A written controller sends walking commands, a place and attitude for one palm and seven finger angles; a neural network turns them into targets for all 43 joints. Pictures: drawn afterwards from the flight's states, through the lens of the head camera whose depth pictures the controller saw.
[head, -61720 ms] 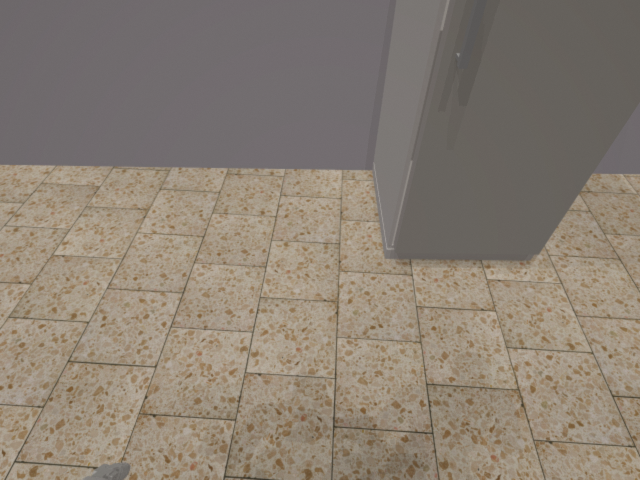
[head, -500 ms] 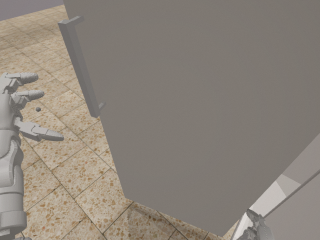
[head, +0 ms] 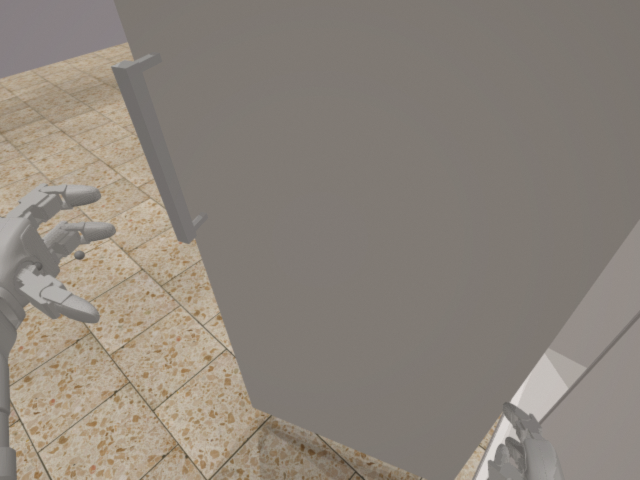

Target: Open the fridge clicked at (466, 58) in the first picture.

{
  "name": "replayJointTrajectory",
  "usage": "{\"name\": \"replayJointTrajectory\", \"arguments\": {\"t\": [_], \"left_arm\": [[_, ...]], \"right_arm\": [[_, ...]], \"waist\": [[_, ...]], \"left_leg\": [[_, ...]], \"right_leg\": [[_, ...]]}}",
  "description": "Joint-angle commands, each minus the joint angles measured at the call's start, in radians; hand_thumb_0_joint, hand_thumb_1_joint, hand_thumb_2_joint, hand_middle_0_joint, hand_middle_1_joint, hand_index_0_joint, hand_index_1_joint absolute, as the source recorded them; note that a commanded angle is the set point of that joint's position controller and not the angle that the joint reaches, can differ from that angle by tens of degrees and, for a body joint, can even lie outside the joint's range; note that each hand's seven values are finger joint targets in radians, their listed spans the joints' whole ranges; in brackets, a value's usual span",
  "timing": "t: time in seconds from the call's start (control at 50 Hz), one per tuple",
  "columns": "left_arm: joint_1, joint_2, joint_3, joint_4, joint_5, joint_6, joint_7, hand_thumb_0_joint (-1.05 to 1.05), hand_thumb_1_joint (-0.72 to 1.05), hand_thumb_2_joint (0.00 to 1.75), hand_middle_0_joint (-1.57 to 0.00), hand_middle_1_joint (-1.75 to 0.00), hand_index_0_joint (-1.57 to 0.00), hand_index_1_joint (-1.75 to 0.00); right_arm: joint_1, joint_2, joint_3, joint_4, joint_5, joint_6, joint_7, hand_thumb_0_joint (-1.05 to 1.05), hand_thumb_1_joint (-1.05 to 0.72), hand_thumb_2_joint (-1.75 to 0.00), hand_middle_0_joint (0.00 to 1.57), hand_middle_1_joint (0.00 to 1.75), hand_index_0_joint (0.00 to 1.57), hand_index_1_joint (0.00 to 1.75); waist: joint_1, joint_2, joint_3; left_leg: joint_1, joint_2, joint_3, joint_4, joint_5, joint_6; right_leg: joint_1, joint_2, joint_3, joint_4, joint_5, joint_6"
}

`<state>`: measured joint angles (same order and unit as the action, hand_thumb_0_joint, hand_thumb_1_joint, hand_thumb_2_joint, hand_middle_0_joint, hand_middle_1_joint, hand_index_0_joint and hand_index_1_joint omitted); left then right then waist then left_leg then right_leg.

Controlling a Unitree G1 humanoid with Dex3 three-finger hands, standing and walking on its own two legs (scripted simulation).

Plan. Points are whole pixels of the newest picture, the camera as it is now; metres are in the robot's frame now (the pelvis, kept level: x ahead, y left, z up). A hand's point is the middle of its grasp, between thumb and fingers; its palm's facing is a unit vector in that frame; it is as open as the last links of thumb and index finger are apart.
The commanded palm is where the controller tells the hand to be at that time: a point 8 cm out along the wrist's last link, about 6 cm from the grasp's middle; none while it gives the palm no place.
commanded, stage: draw the hand back to the body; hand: left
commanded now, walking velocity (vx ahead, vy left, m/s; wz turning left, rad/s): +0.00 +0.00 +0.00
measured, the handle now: (171, 158) +0.45 +0.25 +0.20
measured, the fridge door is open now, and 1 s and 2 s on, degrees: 107 107 107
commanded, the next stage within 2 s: step back with the hand held close in 1.34 s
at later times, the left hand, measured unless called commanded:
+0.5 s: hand (31, 311) +0.21 +0.32 +0.17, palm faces +0.52 -0.82 -0.22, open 13.3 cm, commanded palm +0.18 +0.34 +0.18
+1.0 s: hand (65, 336) +0.20 +0.27 +0.16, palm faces +0.49 -0.80 -0.35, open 8.4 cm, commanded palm +0.15 +0.31 +0.17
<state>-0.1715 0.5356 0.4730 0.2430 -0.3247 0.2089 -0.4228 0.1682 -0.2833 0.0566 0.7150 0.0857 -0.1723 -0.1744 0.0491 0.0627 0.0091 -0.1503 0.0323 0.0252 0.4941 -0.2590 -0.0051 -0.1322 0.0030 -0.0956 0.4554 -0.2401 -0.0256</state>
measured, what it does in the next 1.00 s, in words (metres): stands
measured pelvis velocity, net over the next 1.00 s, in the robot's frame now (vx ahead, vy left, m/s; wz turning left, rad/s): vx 0.01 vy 0.01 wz -0.02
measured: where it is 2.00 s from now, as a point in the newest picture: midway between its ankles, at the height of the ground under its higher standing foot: outside the picture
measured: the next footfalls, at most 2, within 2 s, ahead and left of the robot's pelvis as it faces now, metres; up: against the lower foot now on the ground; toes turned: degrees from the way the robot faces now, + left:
none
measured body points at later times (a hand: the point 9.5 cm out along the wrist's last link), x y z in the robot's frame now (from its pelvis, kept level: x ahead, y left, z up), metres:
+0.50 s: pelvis -0.01 +0.03 +0.00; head -0.04 +0.03 +0.45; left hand +0.18 +0.36 +0.18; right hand +0.18 -0.18 -0.06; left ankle +0.01 +0.12 -0.74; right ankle +0.01 -0.10 -0.74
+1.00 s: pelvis +0.01 +0.01 +0.01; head -0.02 -0.01 +0.45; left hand +0.16 +0.31 +0.18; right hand +0.20 -0.22 -0.07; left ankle +0.01 +0.12 -0.74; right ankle +0.01 -0.10 -0.74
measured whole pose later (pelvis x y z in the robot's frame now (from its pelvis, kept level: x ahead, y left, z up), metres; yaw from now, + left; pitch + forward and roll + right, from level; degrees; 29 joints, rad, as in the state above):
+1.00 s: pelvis +0.01 +0.01 +0.01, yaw -1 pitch -7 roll -1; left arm 0.44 0.32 0.32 -0.36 -0.07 -0.07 0.14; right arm 0.17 -0.24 0.00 0.71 -0.01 -0.17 -0.09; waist 0.08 0.06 0.05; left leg -0.03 0.03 0.05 0.40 -0.23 0.00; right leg -0.03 0.00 -0.06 0.36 -0.20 -0.02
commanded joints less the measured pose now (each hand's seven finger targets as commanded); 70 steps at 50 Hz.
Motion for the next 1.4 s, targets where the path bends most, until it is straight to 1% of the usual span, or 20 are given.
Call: {"name": "replayJointTrajectory", "arguments": {"t": [0.0,0.06,0.12,0.16,0.24,0.26,0.28,0.3,0.34,0.38,0.44,0.52,0.62,0.7,0.76,0.94,1.1,1.26,1.34,1.38], "left_arm": [[-0.140,0.352,0.181,-0.162,-0.086,-0.080,-0.099,0.00,-0.55,0.20,-0.25,-1.15,-0.25,-1.15],[-0.053,0.344,0.196,-0.188,-0.092,-0.060,-0.104,0.00,-0.55,0.20,-0.25,-1.15,-0.25,-1.15],[-0.050,0.287,0.150,-0.256,-0.092,-0.046,-0.075,0.00,-0.55,0.20,-0.25,-1.15,-0.25,-1.15],[-0.108,0.250,0.101,-0.344,-0.084,-0.056,-0.049,0.00,-0.51,0.22,-0.25,-1.13,-0.25,-1.13],[-0.181,0.241,0.078,-0.475,-0.069,-0.106,0.000,0.00,-0.37,0.29,-0.24,-1.04,-0.24,-1.04],[-0.175,0.335,0.114,-0.574,0.121,-0.185,0.258,0.00,-0.33,0.31,-0.24,-1.02,-0.24,-1.02],[-0.047,0.164,0.033,-0.539,0.134,-0.209,0.366,0.00,-0.30,0.32,-0.24,-1.00,-0.24,-1.00],[0.016,0.091,0.003,-0.551,0.142,-0.220,0.419,0.00,-0.26,0.34,-0.24,-0.98,-0.24,-0.98],[0.074,0.094,0.015,-0.675,0.183,-0.264,0.499,0.00,-0.19,0.37,-0.24,-0.94,-0.24,-0.94],[0.130,0.091,0.021,-0.744,0.209,-0.301,0.547,0.00,-0.12,0.41,-0.24,-0.89,-0.24,-0.89],[0.141,0.024,-0.033,-0.741,0.236,-0.332,0.586,0.00,-0.01,0.46,-0.23,-0.83,-0.23,-0.83],[0.167,-0.004,-0.050,-0.679,0.252,-0.336,0.595,0.00,0.14,0.53,-0.23,-0.75,-0.23,-0.75],[0.253,-0.022,-0.061,-0.711,0.261,-0.342,0.590,0.00,0.32,0.62,-0.22,-0.64,-0.22,-0.64],[0.356,-0.027,-0.056,-0.757,0.259,-0.342,0.585,0.00,0.47,0.69,-0.22,-0.55,-0.22,-0.55],[0.427,0.007,-0.015,-0.795,0.258,-0.344,0.586,0.00,0.57,0.74,-0.21,-0.49,-0.21,-0.49],[0.516,-0.032,-0.054,-0.835,0.259,-0.352,0.582,0.00,0.90,0.90,-0.20,-0.30,-0.20,-0.30],[0.502,-0.014,-0.039,-0.803,0.260,-0.361,0.592,0.00,0.90,0.90,-0.20,-0.30,-0.20,-0.30],[0.507,-0.008,-0.034,-0.767,0.256,-0.370,0.584,0.00,0.90,0.90,-0.20,-0.30,-0.20,-0.30],[0.512,-0.010,-0.033,-0.780,0.254,-0.379,0.583,0.00,0.90,0.90,-0.20,-0.30,-0.20,-0.30],[0.513,-0.005,-0.028,-0.794,0.257,-0.382,0.584,0.00,0.90,0.90,-0.20,-0.30,-0.20,-0.30]], "right_arm": [[-0.137,-0.130,-0.046,-0.194,-0.002,-0.055,0.026,0.00,-0.90,-0.90,0.20,0.30,0.20,0.30],[-0.145,-0.135,-0.058,-0.232,0.004,-0.055,0.049,0.00,-0.90,-0.90,0.20,0.30,0.20,0.30],[-0.140,-0.128,-0.057,-0.258,0.010,-0.065,0.055,0.00,-0.90,-0.90,0.20,0.30,0.20,0.30],[-0.157,-0.123,-0.054,-0.263,0.010,-0.075,0.050,0.00,-0.90,-0.90,0.20,0.30,0.20,0.30],[-0.149,-0.120,-0.042,-0.250,0.003,-0.105,0.029,0.00,-0.90,-0.90,0.20,0.30,0.20,0.30],[-0.120,-0.106,-0.050,-0.227,-0.064,-0.127,0.053,0.00,-0.90,-0.90,0.20,0.30,0.20,0.30],[-0.127,-0.102,-0.048,-0.203,-0.073,-0.142,0.054,0.00,-0.90,-0.90,0.20,0.30,0.20,0.30],[-0.126,-0.102,-0.045,-0.197,-0.074,-0.151,0.053,0.00,-0.90,-0.90,0.20,0.30,0.20,0.30],[-0.134,-0.097,-0.054,-0.181,-0.079,-0.148,0.058,0.00,-0.90,-0.90,0.20,0.30,0.20,0.30],[-0.126,-0.095,-0.061,-0.163,-0.086,-0.150,0.062,0.00,-0.90,-0.90,0.20,0.30,0.20,0.30],[-0.123,-0.081,-0.064,-0.142,-0.091,-0.147,0.068,0.00,-0.90,-0.90,0.20,0.30,0.20,0.30],[-0.134,-0.074,-0.067,-0.127,-0.091,-0.115,0.067,0.00,-0.90,-0.90,0.20,0.30,0.20,0.30],[-0.149,-0.063,-0.069,-0.132,-0.095,-0.088,0.076,0.00,-0.90,-0.90,0.20,0.30,0.20,0.30],[-0.151,-0.057,-0.073,-0.148,-0.099,-0.073,0.086,0.00,-0.90,-0.90,0.20,0.30,0.20,0.30],[-0.150,-0.061,-0.082,-0.156,-0.102,-0.062,0.087,0.00,-0.90,-0.90,0.20,0.30,0.20,0.30],[-0.144,-0.047,-0.087,-0.172,-0.098,-0.046,0.081,0.00,-0.90,-0.90,0.20,0.30,0.20,0.30],[-0.144,-0.045,-0.090,-0.164,-0.099,-0.050,0.063,0.00,-0.90,-0.90,0.20,0.30,0.20,0.30],[-0.159,-0.041,-0.089,-0.158,-0.099,-0.052,0.060,0.00,-0.90,-0.90,0.20,0.30,0.20,0.30],[-0.158,-0.035,-0.089,-0.162,-0.100,-0.055,0.061,0.00,-0.90,-0.90,0.20,0.30,0.20,0.30],[-0.158,-0.035,-0.090,-0.160,-0.100,-0.057,0.060,0.00,-0.90,-0.90,0.20,0.30,0.20,0.30]], "waist": [[0.018,-0.107,-0.172],[0.038,-0.077,-0.158],[0.026,-0.055,-0.118],[0.013,0.004,-0.092],[0.001,0.062,-0.092],[0.023,0.081,0.012],[0.002,0.065,0.018],[0.002,0.020,0.035],[0.019,0.107,-0.046],[0.023,0.129,-0.118],[0.012,0.090,-0.092],[0.011,0.006,-0.024],[0.027,0.058,-0.047],[0.035,0.011,-0.066],[0.040,0.014,-0.070],[0.028,0.013,-0.026],[0.027,-0.048,-0.014],[0.032,-0.032,0.023],[0.033,-0.055,0.006],[0.034,-0.015,-0.017]], "left_leg": [[-0.056,-0.027,-0.046,-0.015,0.194,0.028],[-0.072,-0.022,-0.040,-0.004,0.173,0.022],[-0.064,-0.023,-0.036,-0.021,0.129,0.019],[-0.039,-0.016,-0.035,-0.025,0.104,0.017],[0.007,-0.018,-0.058,-0.079,0.024,0.018],[-0.068,-0.010,-0.049,-0.092,-0.020,-0.002],[-0.053,-0.005,-0.064,-0.128,-0.078,-0.011],[-0.056,0.002,-0.090,-0.164,-0.129,-0.014],[-0.028,0.006,-0.088,-0.193,-0.150,-0.012],[0.011,0.008,-0.067,-0.191,-0.061,-0.009],[0.024,0.016,-0.068,-0.213,-0.015,-0.017],[0.014,0.016,-0.047,-0.222,0.034,-0.011],[0.054,0.015,-0.043,-0.220,0.153,-0.026],[0.069,0.014,-0.030,-0.197,0.262,-0.023],[0.063,0.007,-0.015,-0.179,0.283,-0.017],[0.068,-0.005,0.017,-0.154,0.228,0.008],[0.078,-0.015,0.031,-0.135,0.204,0.025],[0.075,-0.019,0.037,-0.132,0.145,0.032],[0.080,-0.020,0.038,-0.132,0.138,0.033],[0.090,-0.019,0.036,-0.135,0.152,0.032]], "right_leg": [[0.089,-0.067,0.158,-0.047,0.316,0.051],[0.060,-0.069,0.162,-0.044,0.238,0.042],[0.002,-0.048,0.143,-0.066,0.097,0.025],[-0.032,-0.037,0.144,-0.082,0.017,0.009],[-0.045,-0.005,0.099,-0.099,-0.086,-0.004],[-0.067,-0.027,0.112,-0.144,-0.124,-0.011],[-0.066,-0.020,0.073,-0.134,-0.122,-0.008],[-0.062,-0.007,0.056,-0.117,-0.110,-0.004],[-0.004,-0.005,0.061,-0.097,-0.082,-0.008],[0.042,-0.002,0.061,-0.093,-0.022,-0.012],[0.055,0.009,0.057,-0.099,0.012,-0.010],[0.063,0.013,0.056,-0.125,0.020,-0.008],[0.106,0.013,0.055,-0.127,0.076,-0.012],[0.134,0.012,0.055,-0.129,0.131,-0.009],[0.153,0.007,0.058,-0.132,0.167,-0.009],[0.105,-0.001,0.069,-0.149,0.163,0.003],[0.085,-0.012,0.081,-0.162,0.165,0.014],[0.057,-0.024,0.103,-0.197,0.084,0.018],[0.060,-0.025,0.103,-0.202,0.062,0.022],[0.074,-0.024,0.099,-0.188,0.085,0.018]]}}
